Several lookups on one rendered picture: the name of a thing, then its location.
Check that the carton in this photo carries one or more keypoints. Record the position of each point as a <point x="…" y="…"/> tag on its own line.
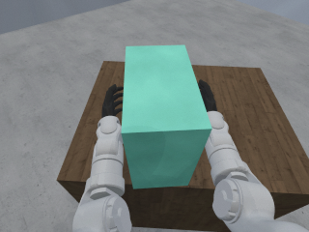
<point x="165" y="124"/>

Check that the robot right forearm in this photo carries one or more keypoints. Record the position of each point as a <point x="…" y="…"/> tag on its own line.
<point x="223" y="154"/>

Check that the right robot upper arm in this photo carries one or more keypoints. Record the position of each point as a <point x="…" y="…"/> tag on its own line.
<point x="248" y="207"/>

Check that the robot right hand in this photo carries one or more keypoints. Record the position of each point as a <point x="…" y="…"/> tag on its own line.
<point x="207" y="96"/>

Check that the pedestal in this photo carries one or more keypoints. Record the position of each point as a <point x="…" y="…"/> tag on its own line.
<point x="262" y="134"/>

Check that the robot left forearm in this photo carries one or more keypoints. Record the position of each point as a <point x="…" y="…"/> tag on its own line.
<point x="107" y="163"/>

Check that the left robot upper arm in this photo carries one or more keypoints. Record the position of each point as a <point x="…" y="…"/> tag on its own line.
<point x="107" y="214"/>

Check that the robot left hand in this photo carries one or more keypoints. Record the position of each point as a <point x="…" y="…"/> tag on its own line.
<point x="108" y="107"/>

